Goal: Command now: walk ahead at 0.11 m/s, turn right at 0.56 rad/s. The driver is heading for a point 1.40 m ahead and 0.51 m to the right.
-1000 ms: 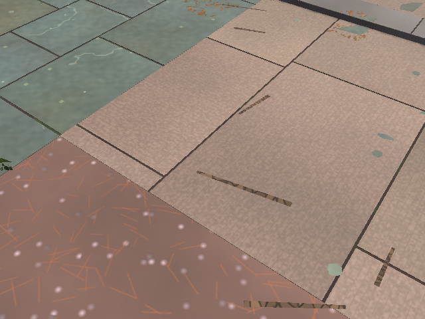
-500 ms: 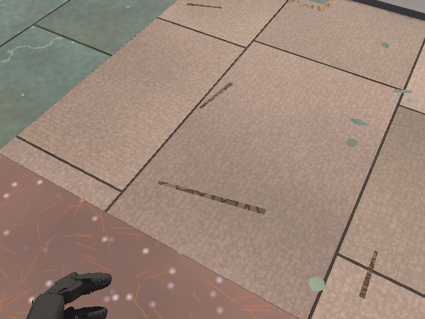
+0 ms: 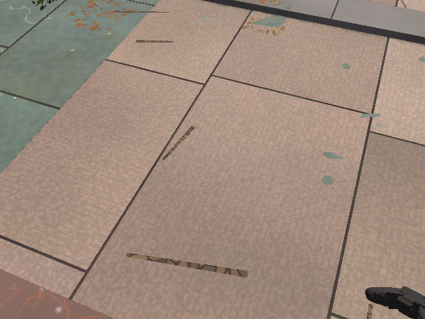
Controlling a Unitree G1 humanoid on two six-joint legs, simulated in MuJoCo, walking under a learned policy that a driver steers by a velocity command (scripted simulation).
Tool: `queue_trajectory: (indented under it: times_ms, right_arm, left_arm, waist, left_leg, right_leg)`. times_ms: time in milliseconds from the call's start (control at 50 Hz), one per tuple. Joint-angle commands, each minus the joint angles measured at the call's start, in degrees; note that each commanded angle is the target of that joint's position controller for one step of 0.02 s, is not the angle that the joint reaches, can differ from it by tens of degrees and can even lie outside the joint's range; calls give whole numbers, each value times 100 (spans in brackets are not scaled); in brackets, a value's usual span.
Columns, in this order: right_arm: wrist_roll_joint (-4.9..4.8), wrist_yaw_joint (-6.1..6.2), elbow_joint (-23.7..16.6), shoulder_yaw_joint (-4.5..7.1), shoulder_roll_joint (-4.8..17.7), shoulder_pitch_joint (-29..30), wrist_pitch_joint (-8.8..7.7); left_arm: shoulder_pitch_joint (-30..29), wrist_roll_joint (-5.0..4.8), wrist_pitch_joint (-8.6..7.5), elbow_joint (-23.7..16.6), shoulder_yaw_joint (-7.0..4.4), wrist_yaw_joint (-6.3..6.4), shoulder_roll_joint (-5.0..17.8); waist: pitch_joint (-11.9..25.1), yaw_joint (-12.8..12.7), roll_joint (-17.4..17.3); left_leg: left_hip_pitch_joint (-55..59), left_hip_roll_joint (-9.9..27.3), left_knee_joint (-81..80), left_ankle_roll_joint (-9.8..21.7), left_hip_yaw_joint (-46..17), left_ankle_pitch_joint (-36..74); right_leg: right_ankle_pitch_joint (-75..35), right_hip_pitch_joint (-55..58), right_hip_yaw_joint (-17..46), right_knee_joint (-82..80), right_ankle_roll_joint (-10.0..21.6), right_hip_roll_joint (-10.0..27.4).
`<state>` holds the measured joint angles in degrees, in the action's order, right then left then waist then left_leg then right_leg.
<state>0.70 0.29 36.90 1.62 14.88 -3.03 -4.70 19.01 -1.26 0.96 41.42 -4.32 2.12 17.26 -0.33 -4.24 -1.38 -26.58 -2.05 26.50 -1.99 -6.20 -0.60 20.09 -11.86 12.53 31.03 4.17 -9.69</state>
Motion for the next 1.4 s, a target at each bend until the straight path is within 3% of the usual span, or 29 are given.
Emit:
queue_trajectory:
  times_ms: [20, 40, 60, 80, 100, 140, 200, 340, 420, 440, 460, 480, 500, 540, 580, 640, 780, 860, 920, 940, 960, 980, 1000, 1080, 1200, 1300, 1360, 1380, 1400]
  right_arm:
    - [123, 112, -316, 372, 1189, -717, -110]
    - [210, 113, -203, 380, 1177, -878, 15]
    - [21, 98, -289, 327, 819, -711, 91]
    - [4, 114, -377, 248, 556, -566, 151]
    - [40, 117, -403, 217, 516, -363, 227]
    - [67, 144, -375, 227, 646, -106, 310]
    - [95, 181, -263, 268, 693, -189, 350]
    - [-17, 151, -94, 417, 1061, -169, 445]
    - [-192, 134, 49, 445, 1097, -179, 488]
    - [-201, 126, 185, 417, 923, -464, 507]
    - [2, 80, 116, 325, 552, -649, 516]
    - [89, 126, -214, 342, 638, -154, 475]
    - [18, 171, -260, 413, 848, 240, 461]
    - [-46, 177, -34, 495, 922, -94, 471]
    - [-32, 121, 0, 521, 926, -139, 408]
    - [-94, 26, 19, 504, 847, 27, 213]
    - [-156, -138, 5, 394, 676, 456, -51]
    - [-205, -212, 51, 363, 735, 309, -174]
    - [-156, -180, 245, 390, 766, -348, -243]
    - [-99, -137, 359, 430, 916, -940, -259]
    - [5, -95, 460, 528, 1414, -1524, -243]
    - [-36, -162, 674, 644, 1668, -1966, -204]
    - [-133, -178, 650, 523, 1245, -1825, -209]
    - [-54, -112, 551, 292, 709, -1362, -134]
    - [-162, -47, 785, 286, 931, -1707, -68]
    - [-240, -29, 1016, 288, 1108, -2103, 19]
    - [-236, 0, 1058, 334, 1270, -2084, 102]
    - [-217, 14, 1043, 319, 1255, -2042, 137]
    - [-127, 29, 938, 249, 1126, -1996, 133]
  left_arm:
    - [-208, 138, -61, -652, 7, 18, 171]
    - [593, 25, -59, -675, 18, 1, 284]
    - [833, 45, -23, -444, -117, -13, 844]
    - [335, 2, 65, -433, -216, -6, 1084]
    - [103, -14, 171, -450, -234, 25, 1018]
    - [-72, -4, 288, -576, -192, 28, 771]
    - [-192, 5, 274, -703, -107, 8, 450]
    - [-632, 47, 243, -978, -55, -156, 472]
    - [-225, 60, 249, -888, -136, -245, 523]
    - [-5, 80, 245, -822, -207, -221, 676]
    - [90, 83, 237, -904, -365, -124, 1299]
    - [-110, 233, 162, -1124, -410, -125, 1708]
    - [-144, 359, 41, -1126, -351, -151, 1435]
    - [-478, 116, -78, -1063, -241, -133, 1014]
    - [-481, 52, -115, -1040, -131, -92, 822]
    - [-202, 124, -197, -973, -122, -32, 808]
    - [97, -1, -242, -779, -232, -23, 1081]
    - [158, 4, -238, -669, -169, -96, 948]
    - [65, 30, -220, -633, -53, -130, 645]
    - [-21, 63, -240, -665, 37, -130, 367]
    - [105, 68, -306, -806, 151, -134, -2]
    - [-5, -66, -394, -962, 64, -81, 406]
    - [-149, -110, -440, -859, -44, -75, 799]
    - [-572, 70, -533, -796, -5, -211, 521]
    - [-1473, 98, -618, -1069, 206, -303, 4]
    - [-2054, -10, -656, -1225, 167, -462, 143]
    - [-1608, 20, -648, -1142, 27, -470, 447]
    - [-853, 33, -623, -927, -93, -426, 648]
    - [128, 52, -583, -712, -198, -352, 902]
  waist:
    - [1368, 502, -275]
    - [1815, 140, -1693]
    - [1607, 169, -1072]
    - [1154, 342, -597]
    - [910, 309, -306]
    - [457, 255, -494]
    - [516, 343, -718]
    - [682, 489, -782]
    - [686, 217, -691]
    - [595, 194, -342]
    - [447, 393, 1338]
    - [340, 216, 1927]
    - [438, 5, 1317]
    - [376, 301, 837]
    - [210, 355, 1064]
    - [177, 275, 982]
    - [-37, 72, 1049]
    - [16, 73, 1032]
    - [136, 478, 899]
    - [400, 739, 649]
    - [728, 767, -577]
    - [520, 875, -1375]
    - [-53, 863, -817]
    - [-356, 618, -527]
    - [-317, 847, -436]
    - [-428, 892, -441]
    - [-39, 457, -502]
    - [434, 27, -432]
    - [1117, -423, -277]
  left_leg:
    - [2691, 1704, -305, 801, -1202, 2818]
    - [3652, 2837, -301, 1894, -2884, 3034]
    - [3263, 2809, -397, 1945, -2921, 2002]
    - [2842, 2343, -406, 1671, -2090, 1425]
    - [2378, 1991, -530, 1460, -1566, 843]
    - [1488, 1583, -833, 1392, -820, 442]
    - [1499, 1501, -990, 1535, -283, 568]
    - [1549, 1872, -1006, 1599, 181, 142]
    - [1396, 1829, -377, 1138, 521, -182]
    - [939, 1588, 188, 717, 838, -746]
    - [-436, 871, 1877, 36, 1539, -2420]
    - [-1506, 156, 3085, -216, 968, -3753]
    - [-1465, 252, 3770, -128, 378, -3528]
    - [-1605, 480, 3670, 12, 217, -2319]
    - [-1590, 441, 3576, -23, 262, -1651]
    - [-1530, 328, 2773, -38, 271, -1078]
    - [-537, 82, 781, -113, 222, -1062]
    - [297, 123, 314, 59, 305, -1047]
    - [1575, 165, -338, 326, 447, -886]
    - [2450, 661, -377, 534, -35, -1104]
    - [3614, 1668, -746, 1090, -1576, -1925]
    - [3758, 2464, -1325, 1768, -3426, -3408]
    - [3455, 2400, -1419, 1778, -3286, -3796]
    - [2649, 1544, -1655, 1364, -1495, -1782]
    - [2186, 1163, -1780, 1296, -221, 400]
    - [2448, 1495, -1704, 1182, -160, 608]
    - [2872, 1565, -885, 995, 12, 2511]
    - [2703, 1361, 33, 874, 227, 3265]
    - [1780, 1145, 1370, 700, 345, 2536]
  right_leg:
    - [-73, -798, 442, 1951, -88, 527]
    - [2253, -2069, -51, 3037, -373, 36]
    - [1949, -2331, -119, 3763, -630, 539]
    - [1468, -2426, -296, 4139, -812, 680]
    - [1111, -2414, -414, 4204, -913, 786]
    - [614, -2171, -700, 4105, -999, 908]
    - [394, -1985, -990, 3481, -1030, 970]
    - [124, -1143, -1304, 1808, -740, 1254]
    - [-608, -184, -1628, 96, -285, 994]
    - [-1041, 335, -1352, -479, -66, 992]
    - [-2490, 1045, 561, -1014, 488, 2320]
    - [-3100, 659, 1887, -1227, 1551, 3254]
    - [-2401, 384, 1692, -1411, 1570, 3035]
    - [200, 465, 1179, -1580, 903, 2401]
    - [1091, 382, 1205, -1857, 811, 2174]
    - [700, 681, 1132, -1982, 781, 2063]
    - [395, 307, 1222, -1808, 876, 1895]
    - [430, 85, 1469, -1631, 855, 1964]
    - [277, -324, 1333, -1044, 582, 1597]
    - [324, -826, 1010, -259, 356, 1350]
    - [759, -2020, 83, 1414, -30, 621]
    - [1358, -3307, -286, 2737, -199, 512]
    - [1051, -3769, -113, 3330, -198, 806]
    - [-402, -3520, -637, 3117, -302, 1397]
    - [-1669, -2807, -1217, 1221, -535, 1354]
    - [-2129, -2139, -1235, 128, -338, 1156]
    - [-1658, -1204, -1389, -137, -8, 908]
    - [-1720, -133, -1521, -281, 177, 770]
    - [-1767, 1502, -1057, -77, 431, 1273]
